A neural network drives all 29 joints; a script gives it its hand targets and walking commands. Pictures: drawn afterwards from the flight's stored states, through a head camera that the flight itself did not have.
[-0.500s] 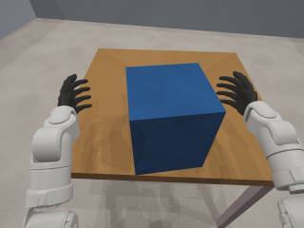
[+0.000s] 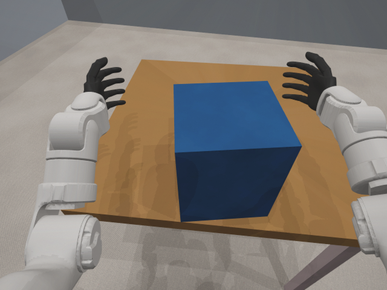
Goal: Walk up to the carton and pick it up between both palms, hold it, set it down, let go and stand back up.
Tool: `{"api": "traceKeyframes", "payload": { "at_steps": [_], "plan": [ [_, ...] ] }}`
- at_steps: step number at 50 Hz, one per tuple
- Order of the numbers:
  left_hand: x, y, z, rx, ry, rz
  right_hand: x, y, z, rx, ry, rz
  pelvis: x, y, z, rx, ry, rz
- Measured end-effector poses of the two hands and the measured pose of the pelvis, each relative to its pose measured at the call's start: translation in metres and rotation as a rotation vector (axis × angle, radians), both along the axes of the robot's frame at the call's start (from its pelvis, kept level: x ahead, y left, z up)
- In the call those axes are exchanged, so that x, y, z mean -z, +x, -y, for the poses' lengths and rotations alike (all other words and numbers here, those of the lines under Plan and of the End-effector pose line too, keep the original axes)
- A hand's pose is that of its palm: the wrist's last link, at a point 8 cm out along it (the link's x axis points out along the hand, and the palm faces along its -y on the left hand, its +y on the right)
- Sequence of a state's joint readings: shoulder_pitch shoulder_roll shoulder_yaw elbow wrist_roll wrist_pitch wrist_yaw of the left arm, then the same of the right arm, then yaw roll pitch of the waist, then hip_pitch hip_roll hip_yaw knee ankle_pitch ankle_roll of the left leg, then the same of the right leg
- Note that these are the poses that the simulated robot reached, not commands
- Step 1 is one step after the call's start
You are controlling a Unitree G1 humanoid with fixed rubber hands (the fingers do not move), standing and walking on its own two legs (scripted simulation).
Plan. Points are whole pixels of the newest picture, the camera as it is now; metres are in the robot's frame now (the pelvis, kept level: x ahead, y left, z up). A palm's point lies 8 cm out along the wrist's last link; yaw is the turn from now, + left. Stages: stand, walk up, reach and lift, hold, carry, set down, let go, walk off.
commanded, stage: reach and lift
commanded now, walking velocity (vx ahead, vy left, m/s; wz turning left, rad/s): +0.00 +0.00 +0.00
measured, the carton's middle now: (222, 153) +0.42 +0.00 +0.07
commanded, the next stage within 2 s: none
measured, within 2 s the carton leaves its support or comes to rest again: neither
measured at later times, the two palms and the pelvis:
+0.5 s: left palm (110, 128) +0.38 +0.23 +0.15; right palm (297, 119) +0.46 -0.15 +0.15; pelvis +0.00 +0.00 +0.00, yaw +1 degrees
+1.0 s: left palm (128, 140) +0.39 +0.21 +0.11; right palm (290, 131) +0.46 -0.14 +0.11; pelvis +0.01 +0.00 +0.00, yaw +0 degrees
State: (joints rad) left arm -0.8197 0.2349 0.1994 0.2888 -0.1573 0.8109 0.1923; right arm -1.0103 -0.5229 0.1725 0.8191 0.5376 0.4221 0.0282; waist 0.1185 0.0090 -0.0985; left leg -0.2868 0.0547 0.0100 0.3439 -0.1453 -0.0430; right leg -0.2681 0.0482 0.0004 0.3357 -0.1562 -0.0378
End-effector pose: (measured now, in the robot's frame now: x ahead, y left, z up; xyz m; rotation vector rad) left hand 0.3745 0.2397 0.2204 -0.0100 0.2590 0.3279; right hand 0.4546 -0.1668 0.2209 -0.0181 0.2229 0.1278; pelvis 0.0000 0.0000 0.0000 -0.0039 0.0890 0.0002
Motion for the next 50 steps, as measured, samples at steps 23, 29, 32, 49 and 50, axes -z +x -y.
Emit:
{"api": "traceKeyframes", "payload": {
  "at_steps": [23,29,32,49,50],
  "plan": [
    [0.065,0.004,0.005,0.018,-0.009,-0.058,0.064,0.007,-0.019,0.006,-0.006,-0.050,0.000,0.001,-0.004,-0.016,-0.007,-0.016],
    [0.083,0.005,0.009,0.008,-0.015,-0.061,0.083,0.007,-0.021,0.008,-0.010,-0.051,0.000,0.000,-0.004,-0.010,-0.005,-0.046],
    [0.091,0.007,0.012,0.005,-0.011,-0.058,0.088,0.008,-0.021,0.011,-0.014,-0.049,0.000,0.001,-0.004,-0.006,-0.004,-0.054],
    [0.115,0.013,0.029,0.022,0.006,0.000,0.107,0.005,-0.024,0.028,-0.031,-0.030,0.000,0.005,-0.003,0.004,-0.005,-0.071],
    [0.115,0.014,0.031,0.023,0.004,0.001,0.107,0.004,-0.024,0.030,-0.031,-0.032,0.000,0.005,-0.003,0.005,-0.005,-0.072]
  ]
}}
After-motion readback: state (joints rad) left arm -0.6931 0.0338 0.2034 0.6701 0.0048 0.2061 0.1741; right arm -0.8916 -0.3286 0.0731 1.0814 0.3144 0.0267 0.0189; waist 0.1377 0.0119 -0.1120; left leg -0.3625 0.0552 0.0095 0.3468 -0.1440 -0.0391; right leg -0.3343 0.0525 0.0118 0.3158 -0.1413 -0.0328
